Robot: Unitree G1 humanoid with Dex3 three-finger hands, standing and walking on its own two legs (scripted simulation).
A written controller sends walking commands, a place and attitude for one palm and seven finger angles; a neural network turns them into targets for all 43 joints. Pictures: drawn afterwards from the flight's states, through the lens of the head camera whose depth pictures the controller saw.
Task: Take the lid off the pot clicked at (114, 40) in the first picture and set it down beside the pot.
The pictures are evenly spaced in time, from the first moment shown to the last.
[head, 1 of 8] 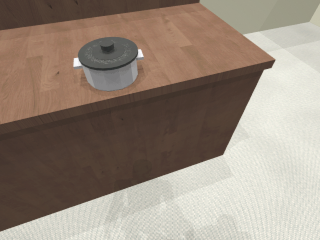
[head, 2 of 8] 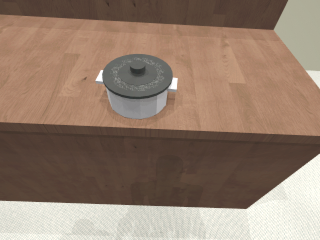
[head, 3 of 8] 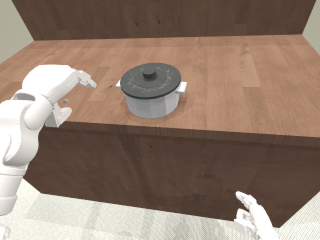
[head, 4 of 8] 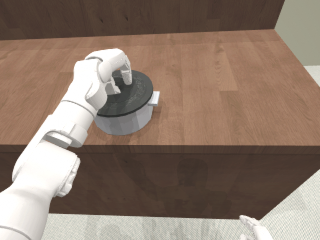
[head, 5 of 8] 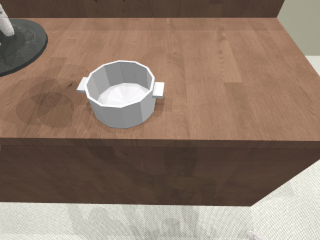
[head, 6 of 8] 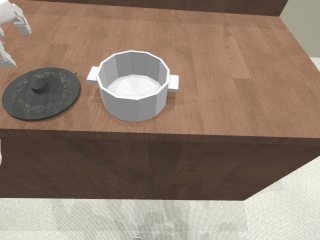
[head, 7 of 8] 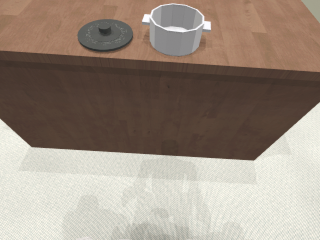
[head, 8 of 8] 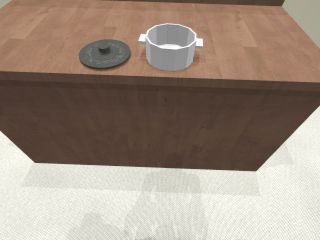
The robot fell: no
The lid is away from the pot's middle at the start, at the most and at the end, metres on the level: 0.00 0.26 0.25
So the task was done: yes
